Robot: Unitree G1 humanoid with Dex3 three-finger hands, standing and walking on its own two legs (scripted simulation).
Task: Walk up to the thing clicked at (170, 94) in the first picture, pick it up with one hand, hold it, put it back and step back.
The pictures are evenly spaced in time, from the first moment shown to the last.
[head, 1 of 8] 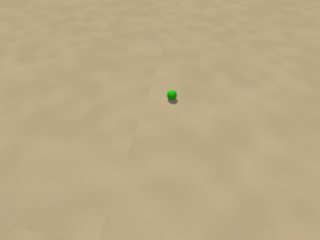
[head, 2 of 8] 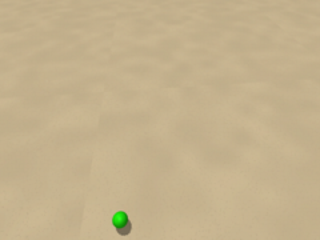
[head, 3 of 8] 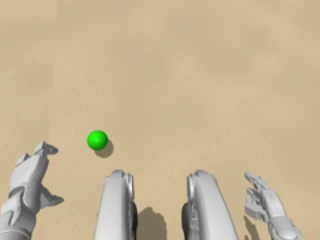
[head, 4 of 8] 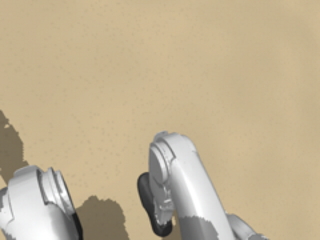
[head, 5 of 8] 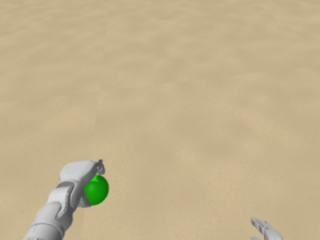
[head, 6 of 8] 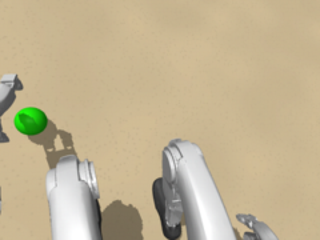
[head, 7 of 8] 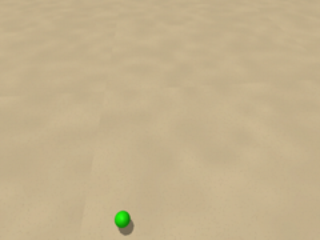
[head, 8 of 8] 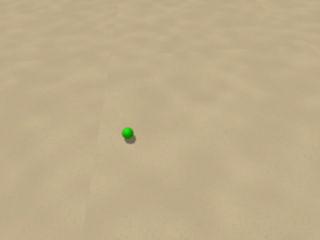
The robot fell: no
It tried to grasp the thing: yes
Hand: left
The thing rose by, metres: 0.66
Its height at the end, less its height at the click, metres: +0.00
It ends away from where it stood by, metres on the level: 0.02
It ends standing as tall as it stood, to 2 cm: yes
